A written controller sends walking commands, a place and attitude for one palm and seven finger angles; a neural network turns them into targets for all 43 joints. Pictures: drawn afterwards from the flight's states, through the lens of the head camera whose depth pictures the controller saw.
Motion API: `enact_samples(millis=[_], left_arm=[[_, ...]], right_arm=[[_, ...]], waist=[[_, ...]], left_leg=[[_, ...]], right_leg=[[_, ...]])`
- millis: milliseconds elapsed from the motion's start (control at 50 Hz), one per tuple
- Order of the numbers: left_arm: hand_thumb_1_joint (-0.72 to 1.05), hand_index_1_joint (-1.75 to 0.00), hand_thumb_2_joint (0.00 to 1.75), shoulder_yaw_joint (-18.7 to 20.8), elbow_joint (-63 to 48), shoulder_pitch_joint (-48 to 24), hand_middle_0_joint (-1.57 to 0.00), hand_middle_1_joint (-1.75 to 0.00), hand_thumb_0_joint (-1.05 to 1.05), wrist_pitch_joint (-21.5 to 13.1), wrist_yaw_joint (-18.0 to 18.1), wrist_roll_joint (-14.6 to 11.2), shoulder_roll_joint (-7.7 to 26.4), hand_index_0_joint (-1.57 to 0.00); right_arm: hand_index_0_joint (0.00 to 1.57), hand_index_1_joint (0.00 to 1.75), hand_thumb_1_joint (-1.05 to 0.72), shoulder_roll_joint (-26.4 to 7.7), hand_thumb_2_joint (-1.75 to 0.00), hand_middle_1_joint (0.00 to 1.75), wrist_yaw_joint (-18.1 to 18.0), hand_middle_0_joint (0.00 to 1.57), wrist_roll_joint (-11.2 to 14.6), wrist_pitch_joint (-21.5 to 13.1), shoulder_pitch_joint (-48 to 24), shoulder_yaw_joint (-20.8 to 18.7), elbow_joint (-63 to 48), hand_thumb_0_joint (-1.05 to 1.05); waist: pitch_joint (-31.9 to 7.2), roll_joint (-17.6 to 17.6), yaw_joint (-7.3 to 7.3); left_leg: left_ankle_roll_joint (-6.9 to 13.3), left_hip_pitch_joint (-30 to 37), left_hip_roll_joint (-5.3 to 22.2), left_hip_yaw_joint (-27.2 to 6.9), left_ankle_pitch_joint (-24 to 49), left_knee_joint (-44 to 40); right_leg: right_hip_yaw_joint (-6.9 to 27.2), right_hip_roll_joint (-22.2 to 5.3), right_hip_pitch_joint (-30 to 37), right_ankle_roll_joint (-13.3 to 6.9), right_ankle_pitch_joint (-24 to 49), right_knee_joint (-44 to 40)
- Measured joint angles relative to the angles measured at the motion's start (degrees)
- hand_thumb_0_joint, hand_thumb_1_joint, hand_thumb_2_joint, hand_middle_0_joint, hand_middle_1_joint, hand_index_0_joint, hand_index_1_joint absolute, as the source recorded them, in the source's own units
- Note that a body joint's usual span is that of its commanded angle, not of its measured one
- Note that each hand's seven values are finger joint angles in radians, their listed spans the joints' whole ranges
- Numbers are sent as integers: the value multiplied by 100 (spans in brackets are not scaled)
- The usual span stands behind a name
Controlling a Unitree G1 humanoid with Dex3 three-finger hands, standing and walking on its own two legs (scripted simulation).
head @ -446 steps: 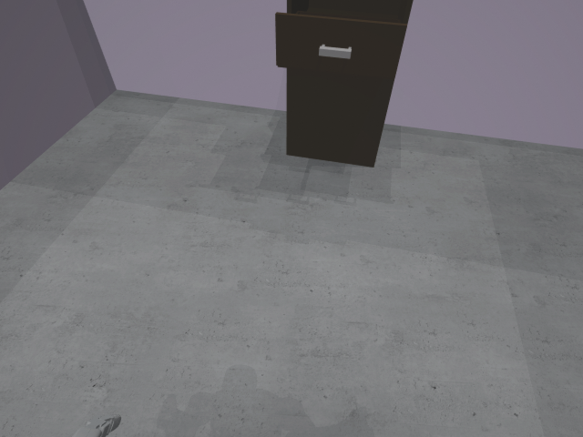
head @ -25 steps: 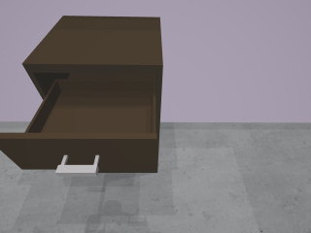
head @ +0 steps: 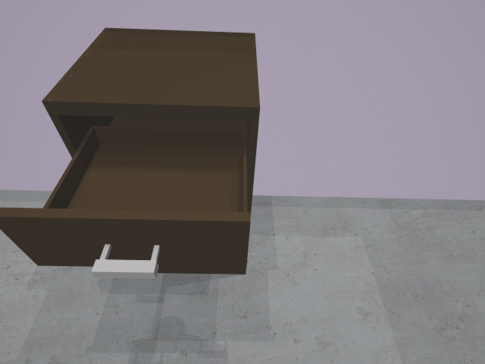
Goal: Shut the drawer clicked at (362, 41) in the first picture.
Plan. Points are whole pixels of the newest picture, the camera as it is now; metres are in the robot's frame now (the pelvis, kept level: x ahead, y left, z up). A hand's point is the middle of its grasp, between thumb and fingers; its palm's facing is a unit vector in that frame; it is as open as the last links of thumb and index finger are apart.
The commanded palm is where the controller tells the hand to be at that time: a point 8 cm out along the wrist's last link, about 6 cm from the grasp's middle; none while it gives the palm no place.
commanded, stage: look again from close up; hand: left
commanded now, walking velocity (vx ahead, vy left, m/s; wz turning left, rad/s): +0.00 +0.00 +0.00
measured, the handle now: (129, 259) +0.30 +0.24 -0.04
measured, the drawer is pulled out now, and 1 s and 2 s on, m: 0.29 0.28 0.28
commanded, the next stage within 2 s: raise the hand and make a fist in 0.22 s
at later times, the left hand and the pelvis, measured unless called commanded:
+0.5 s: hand (127, 359) +0.14 +0.19 -0.06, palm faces +0.25 -0.94 -0.23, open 7.0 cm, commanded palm +0.08 +0.21 -0.06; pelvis -0.01 +0.00 -0.01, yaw +2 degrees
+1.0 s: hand (153, 359) +0.14 +0.14 -0.02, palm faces +0.00 -1.00 -0.05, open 4.6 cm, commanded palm +0.10 +0.22 -0.01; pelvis -0.05 -0.05 -0.08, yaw +4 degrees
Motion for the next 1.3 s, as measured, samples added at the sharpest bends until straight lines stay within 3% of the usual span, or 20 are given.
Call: enact_samples(millis=[340,360,380,420,460,520,580,640,680,740,800,840,880,980,1040,1080,1160,1220,1300], left_arm=[[91,-30,90,6,34,6,-20,-30,1,-48,44,26,-55,-20],[91,-30,90,35,-878,291,-20,-30,1,277,45,-203,-56,-20],[94,-30,90,72,-1938,645,-20,-30,3,462,203,-275,29,-20],[97,-31,90,139,-3512,1092,-22,-31,5,255,514,-479,285,-21],[98,-33,90,153,-4597,1105,-23,-33,6,120,656,-703,412,-23],[97,-36,90,201,-5583,740,-26,-37,5,-440,551,-796,323,-25],[95,-40,90,501,-5629,701,-30,-42,3,-1129,181,-1020,63,-25],[94,-45,90,585,-5590,1108,-35,-47,2,-2047,-651,-1244,-59,-29],[93,-49,90,507,-5722,1404,-39,-51,2,-2549,-1066,-1231,-54,-33],[92,-56,90,514,-6149,1668,-45,-57,2,-3182,-1314,-1112,142,-41],[91,-63,90,739,-6608,1582,-51,-64,2,-3571,-1341,-1252,342,-49],[90,-67,90,919,-6766,1322,-55,-68,2,-3562,-1419,-1458,405,-54],[90,-72,90,1023,-6786,1019,-59,-72,2,-3318,-1612,-1677,438,-58],[90,-83,90,1000,-6561,584,-69,-83,2,-2040,-2189,-1817,608,-68],[90,-89,90,1067,-6606,689,-75,-90,2,-1552,-2135,-1817,658,-75],[90,-94,90,1209,-6705,840,-79,-94,2,-1517,-1957,-1872,601,-79],[90,-102,90,1558,-6837,1100,-87,-103,2,-1820,-1708,-1896,524,-87],[90,-109,90,1654,-6869,1312,-93,-109,2,-2021,-1768,-1874,542,-93],[91,-118,90,1499,-6958,1625,-100,-118,2,-2120,-2034,-1935,539,-100]], right_arm=[[20,29,-91,64,-90,30,11,20,7,12,71,12,13,0],[20,29,-91,24,-90,30,-12,20,39,2,164,33,-253,1],[20,29,-92,-20,-90,30,-82,20,86,-211,302,66,-514,1],[20,30,-93,-133,-90,30,-152,20,166,-786,481,33,-835,2],[20,30,-93,-336,-90,30,-166,20,233,-1113,507,-19,-1197,2],[20,29,-92,-676,-90,30,-153,20,174,-1382,258,-125,-1692,2],[20,29,-92,-742,-90,30,-47,20,106,-1421,-155,-264,-2207,2],[20,29,-91,-661,-90,30,91,20,100,-1389,-454,-391,-2705,1],[20,29,-91,-680,-90,30,140,20,64,-1420,-572,-456,-3015,1],[20,29,-91,-742,-90,30,141,20,0,-1448,-792,-522,-3292,1],[20,29,-91,-731,-90,30,84,20,30,-1404,-1043,-466,-3405,1],[20,29,-91,-665,-90,30,40,20,88,-1360,-1144,-351,-3438,1],[20,29,-91,-558,-90,30,-19,20,163,-1304,-1149,-187,-3452,1],[20,30,-90,-285,-90,30,-196,20,300,-1097,-746,183,-3428,1],[20,30,-90,-220,-90,30,-264,20,286,-1014,-422,210,-3320,1],[21,30,-90,-224,-90,30,-283,21,276,-993,-239,132,-3212,1],[20,30,-90,-354,-90,30,-279,20,266,-987,-11,-100,-2979,1],[20,30,-90,-532,-90,30,-254,20,282,-1041,22,-255,-2893,1],[20,30,-91,-707,-90,30,-258,20,320,-1216,-63,-380,-2922,1]], waist=[[23,49,-30],[53,62,-74],[66,19,-42],[-68,-56,-20],[-188,41,-104],[-406,345,-270],[-705,330,-312],[-843,31,-167],[-883,-122,-42],[-889,-175,134],[-859,-36,231],[-836,106,257],[-811,227,257],[-779,366,129],[-790,384,-4],[-786,362,-71],[-774,273,-109],[-743,273,-118],[-709,282,-106]], left_leg=[[-17,-110,21,-42,32,10],[-22,-194,30,-73,-9,124],[-30,-210,11,-46,-31,158],[-53,-297,-72,7,-47,199],[-40,-463,-128,-55,-93,390],[-26,-917,-69,-182,-262,906],[-83,-1609,44,-131,-475,1514],[-157,-2291,173,-100,-710,2171],[-212,-2766,240,-180,-879,2667],[-280,-3395,314,-371,-1113,3388],[-360,-3822,355,-573,-1265,3917],[-400,-3982,368,-678,-1306,4112],[-414,-4030,379,-730,-1304,4164],[-412,-3756,399,-684,-1209,3840],[-425,-3478,418,-597,-1159,3549],[-421,-3302,425,-529,-1138,3369],[-393,-3096,409,-437,-1108,3125],[-349,-3043,379,-418,-1098,3043],[-271,-2987,343,-387,-1085,2966]], right_leg=[[-45,21,-59,-8,39,-60],[-80,27,-107,-10,29,-7],[-53,4,-188,-45,-25,136],[-2,-88,-429,-111,-211,506],[-70,-160,-569,-58,-344,737],[-216,-120,-846,-20,-405,968],[-176,-44,-1547,-93,-577,1541],[-154,47,-2249,-198,-812,2206],[-242,92,-2671,-269,-983,2645],[-443,145,-3182,-381,-1223,3243],[-648,180,-3494,-471,-1390,3662],[-752,197,-3599,-503,-1443,3805],[-801,213,-3625,-513,-1450,3835],[-741,245,-3397,-473,-1344,3543],[-645,271,-3170,-469,-1265,3276],[-573,281,-3030,-458,-1223,3117],[-475,271,-2867,-412,-1174,2905],[-455,246,-2804,-363,-1150,2805],[-424,215,-2731,-289,-1102,2685]])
